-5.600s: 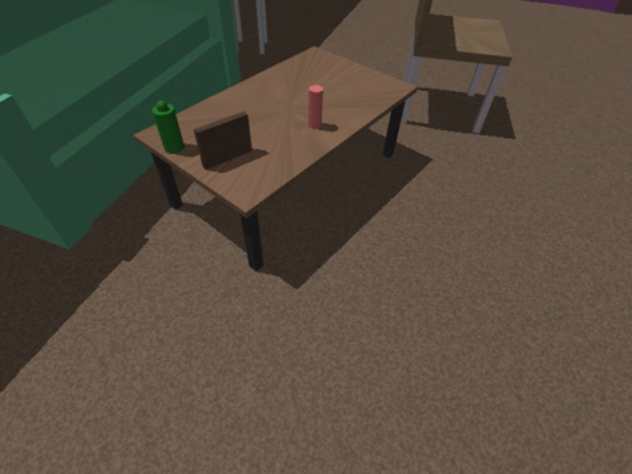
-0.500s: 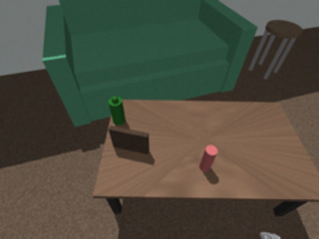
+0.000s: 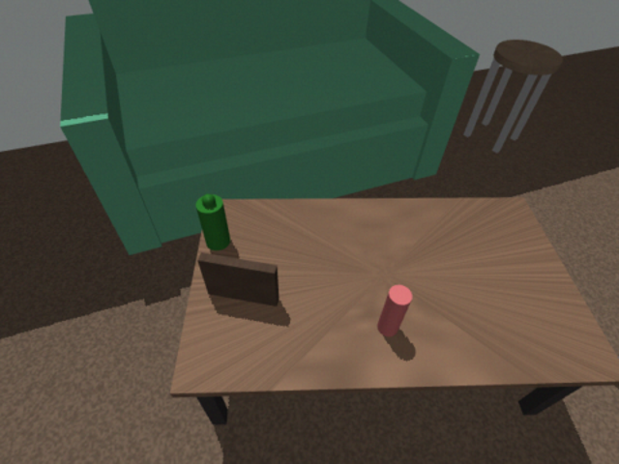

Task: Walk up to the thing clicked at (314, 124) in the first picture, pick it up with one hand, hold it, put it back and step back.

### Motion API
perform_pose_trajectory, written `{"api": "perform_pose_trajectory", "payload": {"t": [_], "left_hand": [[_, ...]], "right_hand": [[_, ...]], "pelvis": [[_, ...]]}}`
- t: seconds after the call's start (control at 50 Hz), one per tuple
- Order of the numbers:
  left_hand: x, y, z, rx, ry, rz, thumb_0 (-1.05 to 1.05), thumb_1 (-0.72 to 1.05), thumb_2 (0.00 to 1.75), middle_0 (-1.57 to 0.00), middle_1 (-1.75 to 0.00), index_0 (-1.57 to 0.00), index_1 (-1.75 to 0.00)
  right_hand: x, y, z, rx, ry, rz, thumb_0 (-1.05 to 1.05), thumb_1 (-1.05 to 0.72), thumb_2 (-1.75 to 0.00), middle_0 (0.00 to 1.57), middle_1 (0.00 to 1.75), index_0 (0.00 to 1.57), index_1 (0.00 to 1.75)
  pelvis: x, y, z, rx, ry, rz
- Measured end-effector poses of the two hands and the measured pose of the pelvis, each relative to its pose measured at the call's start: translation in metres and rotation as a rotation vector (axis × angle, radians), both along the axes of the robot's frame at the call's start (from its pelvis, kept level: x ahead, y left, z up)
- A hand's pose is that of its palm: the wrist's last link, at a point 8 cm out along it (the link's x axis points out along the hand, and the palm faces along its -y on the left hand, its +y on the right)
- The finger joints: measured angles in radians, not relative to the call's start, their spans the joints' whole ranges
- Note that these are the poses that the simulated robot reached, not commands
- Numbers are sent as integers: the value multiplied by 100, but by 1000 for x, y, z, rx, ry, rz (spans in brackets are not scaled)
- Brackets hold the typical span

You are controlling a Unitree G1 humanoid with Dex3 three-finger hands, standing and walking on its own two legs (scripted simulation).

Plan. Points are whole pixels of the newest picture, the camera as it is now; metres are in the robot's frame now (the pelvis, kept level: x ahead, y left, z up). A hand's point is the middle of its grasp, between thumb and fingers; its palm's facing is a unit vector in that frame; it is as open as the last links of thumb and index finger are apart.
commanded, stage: walk up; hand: right
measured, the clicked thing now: (393, 312) +0.50 -0.21 -0.33
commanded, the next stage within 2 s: stand in 0.30 s
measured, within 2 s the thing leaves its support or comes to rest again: neither
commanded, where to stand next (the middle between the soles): +0.05 +0.00 m, yaw +0 degrees
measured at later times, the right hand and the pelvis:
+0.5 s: hand out of the picture +0.08 -0.26 -0.15, palm faces -0.01 +0.94 -0.34, open 7.3 cm; pelvis +0.00 +0.00 +0.00, yaw +0 degrees
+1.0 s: hand out of the picture +0.07 -0.26 -0.16, palm faces -0.02 +0.94 -0.34, open 7.3 cm; pelvis +0.00 -0.01 +0.00, yaw +1 degrees
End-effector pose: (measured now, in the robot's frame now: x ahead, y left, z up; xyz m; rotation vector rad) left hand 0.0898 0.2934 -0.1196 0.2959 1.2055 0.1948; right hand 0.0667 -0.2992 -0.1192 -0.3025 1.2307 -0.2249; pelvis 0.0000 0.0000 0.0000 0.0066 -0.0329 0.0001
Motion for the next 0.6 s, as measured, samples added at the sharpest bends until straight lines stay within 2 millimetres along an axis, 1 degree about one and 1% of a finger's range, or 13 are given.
{"api": "perform_pose_trajectory", "payload": {"t": [0.16, 0.42, 0.6], "left_hand": [[2, 2, 1, 3, 1, 0, 1, 91, 90, -20, -30, -20, -30], [-10, -1, 0, 8, 20, 5, 1, 91, 90, -20, -30, -20, -30], [-15, -2, 1, 13, 22, 3, 1, 91, 90, -20, -30, -20, -30]], "right_hand": [[4, 2, 0, 1, -9, 6, 1, -91, -90, 20, 30, 21, 30], [11, -2, 1, 3, -13, 13, 1, -91, -90, 20, 30, 21, 30], [10, -3, 1, 9, -7, 24, 1, -91, -90, 20, 30, 21, 30]], "pelvis": [[1, 1, 0, 3, -1, -1], [2, -3, 1, 1, -6, 3], [0, -5, 1, 0, -7, 8]]}}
